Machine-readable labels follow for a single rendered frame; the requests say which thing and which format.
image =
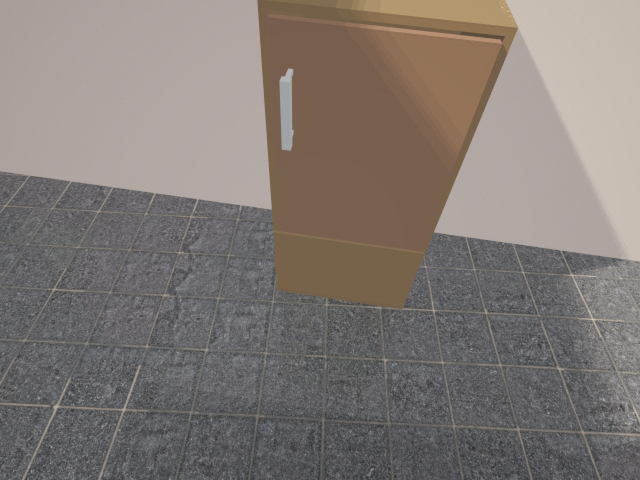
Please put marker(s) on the cupboard door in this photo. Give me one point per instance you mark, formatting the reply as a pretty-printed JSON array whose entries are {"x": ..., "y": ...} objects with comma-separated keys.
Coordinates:
[{"x": 379, "y": 117}]

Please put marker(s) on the handle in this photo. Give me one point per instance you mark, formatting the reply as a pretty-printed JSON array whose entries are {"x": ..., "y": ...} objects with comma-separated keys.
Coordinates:
[{"x": 286, "y": 110}]

